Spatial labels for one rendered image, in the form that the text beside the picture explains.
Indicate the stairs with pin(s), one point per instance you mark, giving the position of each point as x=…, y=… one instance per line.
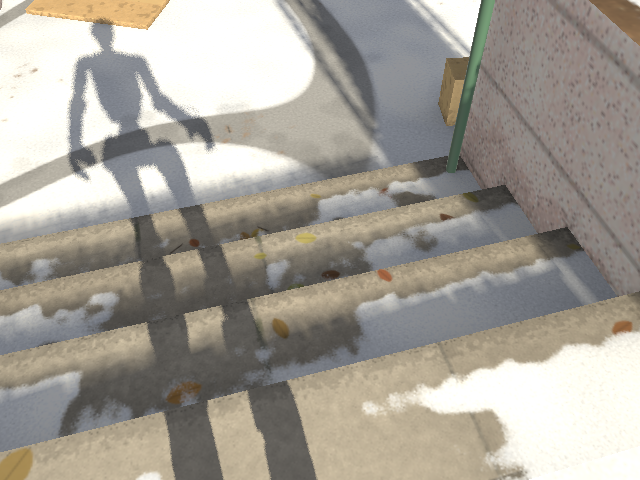
x=120, y=320

